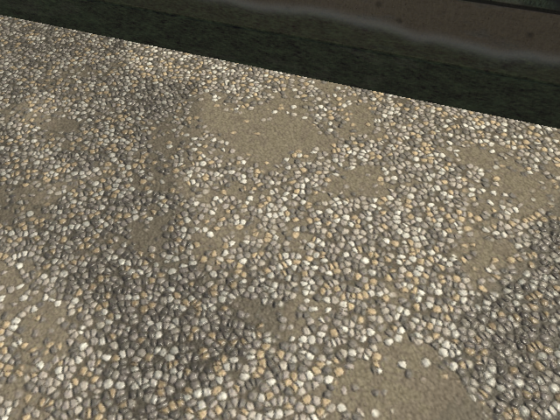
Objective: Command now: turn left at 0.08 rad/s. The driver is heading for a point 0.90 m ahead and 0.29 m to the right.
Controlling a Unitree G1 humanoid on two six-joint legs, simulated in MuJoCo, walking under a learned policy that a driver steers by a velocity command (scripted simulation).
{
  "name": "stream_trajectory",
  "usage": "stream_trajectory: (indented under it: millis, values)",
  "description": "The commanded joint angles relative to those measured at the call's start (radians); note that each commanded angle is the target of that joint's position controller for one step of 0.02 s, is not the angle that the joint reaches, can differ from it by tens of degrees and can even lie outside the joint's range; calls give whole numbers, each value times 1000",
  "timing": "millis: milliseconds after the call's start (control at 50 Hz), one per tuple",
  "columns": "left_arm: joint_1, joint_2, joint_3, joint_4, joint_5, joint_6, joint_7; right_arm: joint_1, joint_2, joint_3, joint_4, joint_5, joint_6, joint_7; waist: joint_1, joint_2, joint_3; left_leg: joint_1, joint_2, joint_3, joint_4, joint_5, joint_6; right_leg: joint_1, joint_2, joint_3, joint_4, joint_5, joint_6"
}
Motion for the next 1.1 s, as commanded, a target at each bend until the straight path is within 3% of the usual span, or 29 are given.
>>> stream_trajectory:
  millis: [20,100,200,340,640,1100]
  values:
    - [-53,133,28,-75,-4,-23,7,-14,-92,-33,-63,6,-7,-1,-12,-118,-9,75,59,-52,-49,-25,32,-45,-96,114,-186,-72,-48]
    - [-22,121,27,-75,-10,-23,15,-15,-81,-33,-49,6,-25,-3,11,-44,-37,61,69,-61,-55,37,30,27,-72,82,-120,39,-52]
    - [-18,109,25,-79,-12,-19,8,-6,-80,-36,-41,10,-31,-5,14,-13,-61,85,78,-69,-40,101,31,47,-53,61,-86,101,-53]
    - [-17,102,24,-74,-14,-20,-1,3,-85,-37,-32,12,-28,-14,10,-21,-55,111,86,-75,-27,140,31,42,-43,53,-80,128,-49]
    - [8,97,21,-24,-15,-25,2,3,-74,-34,22,13,-21,-30,7,-32,-27,144,82,-64,-34,134,12,27,-40,59,-120,95,-52]
    - [59,103,12,127,-20,-17,10,43,-86,-25,250,18,-23,-49,10,-34,15,166,79,-38,-90,122,-17,66,-34,63,-202,104,-71]
Keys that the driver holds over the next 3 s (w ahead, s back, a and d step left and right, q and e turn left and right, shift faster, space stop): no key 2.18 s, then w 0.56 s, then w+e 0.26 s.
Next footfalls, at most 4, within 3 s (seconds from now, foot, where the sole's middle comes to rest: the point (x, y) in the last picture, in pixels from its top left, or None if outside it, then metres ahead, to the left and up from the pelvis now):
2.52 left None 0.17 0.12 -0.77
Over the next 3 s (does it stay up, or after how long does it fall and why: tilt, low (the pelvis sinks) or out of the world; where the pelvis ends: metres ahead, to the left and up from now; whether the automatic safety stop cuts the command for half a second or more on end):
stays up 0.33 0.02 -0.01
